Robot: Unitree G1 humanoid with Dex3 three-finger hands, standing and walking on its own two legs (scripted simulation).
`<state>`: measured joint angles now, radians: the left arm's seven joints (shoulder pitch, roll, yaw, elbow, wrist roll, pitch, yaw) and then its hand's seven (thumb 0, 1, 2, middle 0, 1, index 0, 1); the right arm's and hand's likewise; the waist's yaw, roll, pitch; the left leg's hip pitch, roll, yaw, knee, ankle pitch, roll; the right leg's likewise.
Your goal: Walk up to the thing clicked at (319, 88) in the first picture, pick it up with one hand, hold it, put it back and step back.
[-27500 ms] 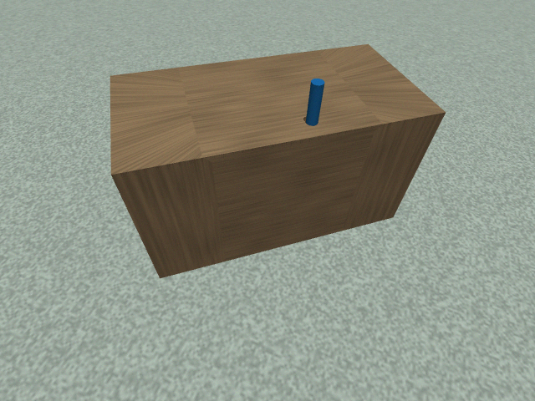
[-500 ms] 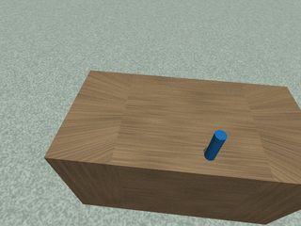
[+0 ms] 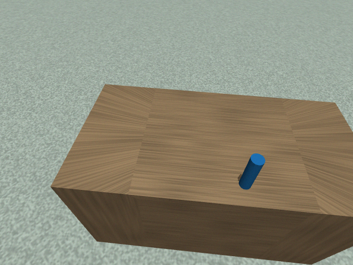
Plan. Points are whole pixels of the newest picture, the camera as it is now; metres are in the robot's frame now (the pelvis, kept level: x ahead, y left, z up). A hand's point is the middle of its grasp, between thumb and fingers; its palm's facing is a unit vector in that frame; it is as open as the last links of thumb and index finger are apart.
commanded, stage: stand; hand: right
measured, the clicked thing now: (250, 172) +0.42 -0.21 -0.11
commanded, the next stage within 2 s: none
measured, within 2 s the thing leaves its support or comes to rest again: neither
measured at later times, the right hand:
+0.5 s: hand out of the picture +0.07 -0.25 -0.16, palm faces -0.04 +0.94 -0.34, open 7.4 cm
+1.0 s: hand out of the picture +0.06 -0.26 -0.16, palm faces -0.04 +0.94 -0.34, open 7.4 cm
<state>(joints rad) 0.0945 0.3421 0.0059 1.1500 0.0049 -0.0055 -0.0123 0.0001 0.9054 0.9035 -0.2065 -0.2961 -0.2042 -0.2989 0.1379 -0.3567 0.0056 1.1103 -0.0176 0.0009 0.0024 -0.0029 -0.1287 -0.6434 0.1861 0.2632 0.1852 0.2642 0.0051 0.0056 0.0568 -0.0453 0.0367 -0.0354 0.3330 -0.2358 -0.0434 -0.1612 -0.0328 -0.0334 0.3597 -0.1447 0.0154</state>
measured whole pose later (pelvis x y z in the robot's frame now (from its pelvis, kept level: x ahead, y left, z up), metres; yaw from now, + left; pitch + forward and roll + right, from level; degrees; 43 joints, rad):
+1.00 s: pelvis +0.01 +0.00 +0.00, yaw +0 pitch -2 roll +0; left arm 0.10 0.35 0.01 1.14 0.01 -0.01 -0.01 0.00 0.91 0.90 -0.21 -0.30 -0.20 -0.30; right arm 0.15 -0.36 0.00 1.11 -0.02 0.00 0.01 0.00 -0.90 -0.90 0.20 0.30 0.20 0.30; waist 0.00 0.01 0.07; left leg -0.04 0.04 -0.03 0.32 -0.24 -0.05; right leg -0.17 -0.03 -0.03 0.36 -0.15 0.01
